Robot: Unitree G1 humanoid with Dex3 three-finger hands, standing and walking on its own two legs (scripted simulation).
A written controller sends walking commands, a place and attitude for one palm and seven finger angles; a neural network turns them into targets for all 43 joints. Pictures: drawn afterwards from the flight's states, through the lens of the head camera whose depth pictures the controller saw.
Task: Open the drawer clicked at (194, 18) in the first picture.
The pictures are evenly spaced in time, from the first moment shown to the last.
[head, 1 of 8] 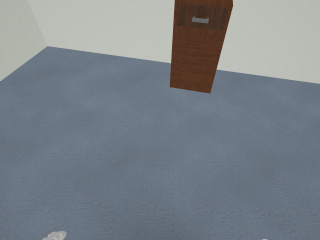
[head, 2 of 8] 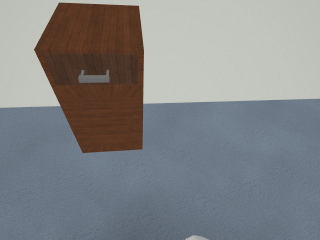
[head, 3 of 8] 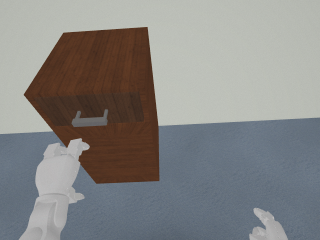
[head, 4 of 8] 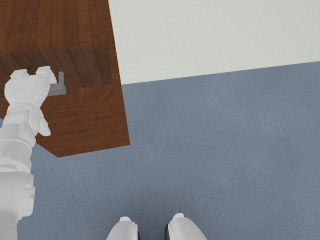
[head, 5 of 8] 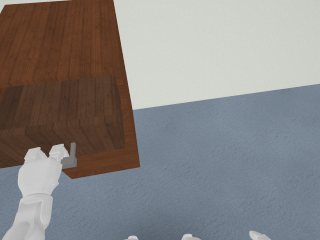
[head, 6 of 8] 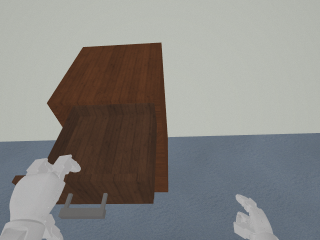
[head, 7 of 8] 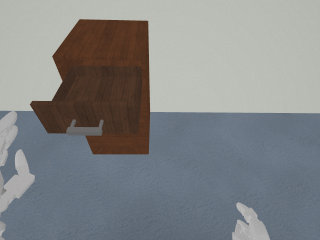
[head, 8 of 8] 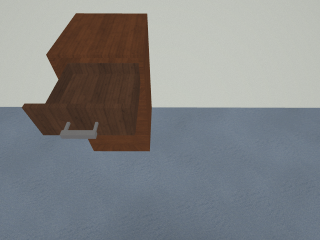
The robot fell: no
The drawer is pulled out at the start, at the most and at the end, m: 0.00 0.30 0.30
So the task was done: yes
